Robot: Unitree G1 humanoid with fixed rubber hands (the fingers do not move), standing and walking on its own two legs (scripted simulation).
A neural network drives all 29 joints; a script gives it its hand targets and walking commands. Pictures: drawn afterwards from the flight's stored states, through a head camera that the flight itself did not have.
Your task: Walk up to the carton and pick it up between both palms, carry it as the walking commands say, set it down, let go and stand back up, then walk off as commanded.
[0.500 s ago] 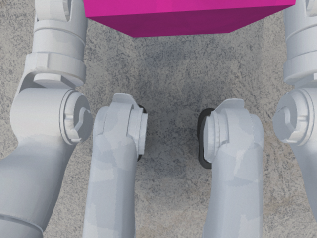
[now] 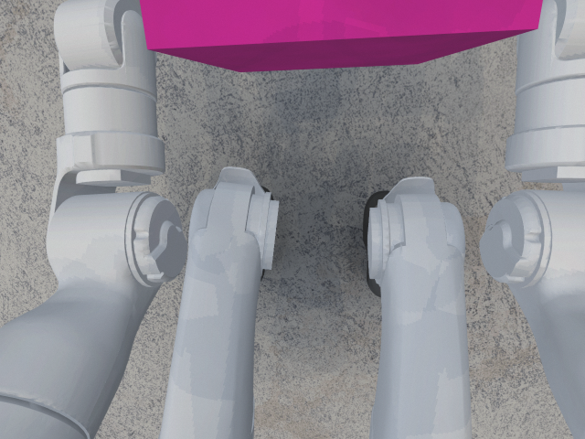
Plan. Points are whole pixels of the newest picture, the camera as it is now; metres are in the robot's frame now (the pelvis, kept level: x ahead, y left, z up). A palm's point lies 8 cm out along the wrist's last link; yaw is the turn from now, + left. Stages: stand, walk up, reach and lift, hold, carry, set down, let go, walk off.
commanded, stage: reach and lift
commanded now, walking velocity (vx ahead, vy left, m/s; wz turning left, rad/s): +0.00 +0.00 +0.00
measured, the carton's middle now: out of the picture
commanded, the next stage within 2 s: none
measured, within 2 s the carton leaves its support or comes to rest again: neither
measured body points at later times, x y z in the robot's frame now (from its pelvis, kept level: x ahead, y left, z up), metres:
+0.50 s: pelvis -0.02 +0.00 +0.05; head +0.34 -0.01 +0.31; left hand +0.53 +0.19 -0.07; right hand +0.55 -0.15 -0.07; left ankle +0.13 +0.14 -0.39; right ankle +0.13 -0.12 -0.39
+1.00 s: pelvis -0.02 +0.00 +0.10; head +0.31 -0.01 +0.39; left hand +0.51 +0.18 +0.00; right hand +0.53 -0.16 +0.00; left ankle +0.13 +0.14 -0.39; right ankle +0.13 -0.12 -0.39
